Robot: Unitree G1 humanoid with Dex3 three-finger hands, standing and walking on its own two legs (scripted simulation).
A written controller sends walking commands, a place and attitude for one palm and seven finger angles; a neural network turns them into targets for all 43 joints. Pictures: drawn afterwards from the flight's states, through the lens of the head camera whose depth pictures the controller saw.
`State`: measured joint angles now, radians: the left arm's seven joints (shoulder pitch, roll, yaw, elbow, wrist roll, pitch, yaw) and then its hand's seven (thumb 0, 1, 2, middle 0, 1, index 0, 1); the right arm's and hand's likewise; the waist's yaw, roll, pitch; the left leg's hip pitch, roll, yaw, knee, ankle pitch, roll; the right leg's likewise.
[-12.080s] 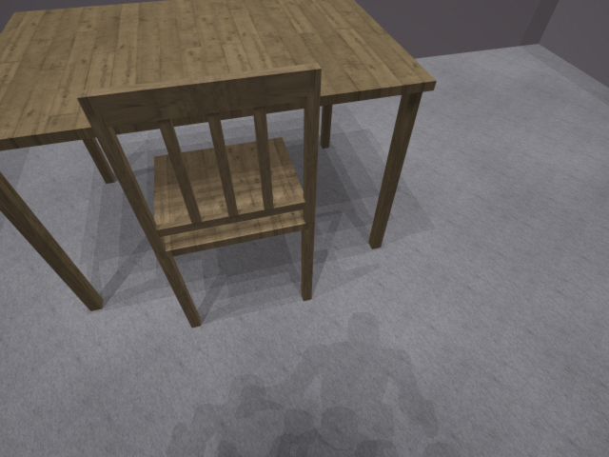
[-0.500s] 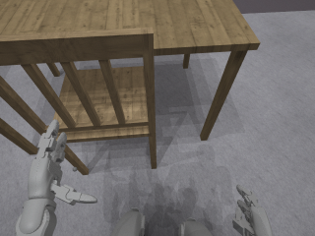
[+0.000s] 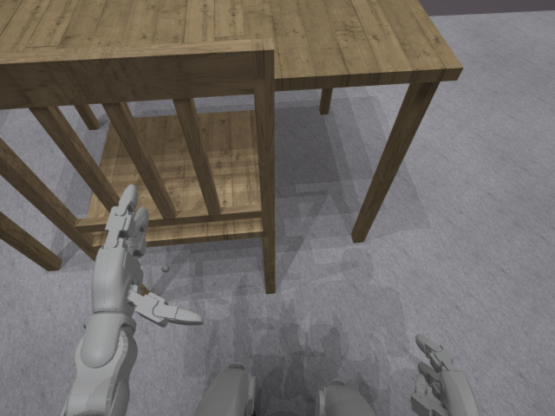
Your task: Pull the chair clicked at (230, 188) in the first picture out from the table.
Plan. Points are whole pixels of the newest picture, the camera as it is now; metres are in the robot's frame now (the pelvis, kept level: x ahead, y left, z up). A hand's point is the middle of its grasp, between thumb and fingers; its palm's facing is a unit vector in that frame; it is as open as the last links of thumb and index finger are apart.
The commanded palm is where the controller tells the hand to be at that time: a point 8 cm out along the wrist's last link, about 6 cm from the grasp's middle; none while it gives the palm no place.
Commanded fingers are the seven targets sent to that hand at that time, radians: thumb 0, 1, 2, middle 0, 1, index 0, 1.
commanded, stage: aim the fingers beside a spindle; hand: left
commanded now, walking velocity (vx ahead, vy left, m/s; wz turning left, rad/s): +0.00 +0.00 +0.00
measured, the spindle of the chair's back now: (146, 168) +0.49 +0.27 +0.01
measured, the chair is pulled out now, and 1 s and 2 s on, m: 0.00 0.00 0.00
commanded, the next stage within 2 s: none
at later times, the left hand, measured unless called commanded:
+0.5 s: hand (204, 248) +0.34 +0.13 +0.02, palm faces +0.13 -0.99 -0.03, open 16.9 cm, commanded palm +0.31 +0.19 +0.02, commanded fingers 0.00 -0.50 0.30 -0.06 -0.08 -0.06 -0.08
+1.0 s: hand (222, 228) +0.38 +0.12 +0.01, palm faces +0.11 -0.99 -0.06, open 16.9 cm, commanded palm +0.35 +0.17 +0.00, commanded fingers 0.00 -0.50 0.30 -0.06 -0.08 -0.06 -0.08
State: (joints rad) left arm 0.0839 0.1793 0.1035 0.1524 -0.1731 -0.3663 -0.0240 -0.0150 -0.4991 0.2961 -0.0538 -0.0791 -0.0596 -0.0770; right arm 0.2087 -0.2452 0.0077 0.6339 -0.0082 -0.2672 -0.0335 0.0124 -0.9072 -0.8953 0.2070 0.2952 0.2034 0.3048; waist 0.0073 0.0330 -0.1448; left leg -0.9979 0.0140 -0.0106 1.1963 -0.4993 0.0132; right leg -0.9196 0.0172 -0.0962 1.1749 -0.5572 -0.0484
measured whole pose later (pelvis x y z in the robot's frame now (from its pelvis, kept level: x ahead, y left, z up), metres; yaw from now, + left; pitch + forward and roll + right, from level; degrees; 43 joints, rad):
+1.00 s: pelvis -0.01 -0.01 -0.02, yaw +0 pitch +22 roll -1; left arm -0.34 0.14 0.08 0.61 -0.08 -0.49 0.12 -0.02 -0.50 0.30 -0.05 -0.08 -0.06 -0.08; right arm 0.21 -0.24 -0.02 0.69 -0.04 -0.15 0.00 0.01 -0.91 -0.90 0.21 0.29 0.20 0.30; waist -0.03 0.03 -0.17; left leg -1.16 0.02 0.00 1.28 -0.52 0.00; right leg -1.10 0.02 -0.09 1.29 -0.58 -0.06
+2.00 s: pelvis -0.01 +0.00 -0.02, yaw -1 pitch +22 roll -1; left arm -0.36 0.13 0.06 0.63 -0.04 -0.52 0.16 -0.01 -0.50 0.30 -0.05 -0.08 -0.06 -0.08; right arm 0.20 -0.23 -0.01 0.68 -0.04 -0.10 0.01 0.01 -0.91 -0.90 0.21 0.29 0.20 0.30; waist -0.03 0.03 -0.17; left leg -1.16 0.01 0.00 1.30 -0.52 0.02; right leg -1.09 0.02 -0.08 1.29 -0.58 -0.05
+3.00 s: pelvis -0.01 +0.00 -0.02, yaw -1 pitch +22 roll -1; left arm -0.34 0.14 0.07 0.64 -0.06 -0.50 0.13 -0.01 -0.50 0.30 -0.05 -0.08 -0.06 -0.08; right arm 0.21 -0.24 -0.01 0.68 -0.03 -0.09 0.01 0.01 -0.91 -0.90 0.21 0.29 0.20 0.30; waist -0.02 0.03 -0.18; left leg -1.15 0.01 0.00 1.29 -0.52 0.01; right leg -1.08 0.02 -0.08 1.29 -0.58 -0.05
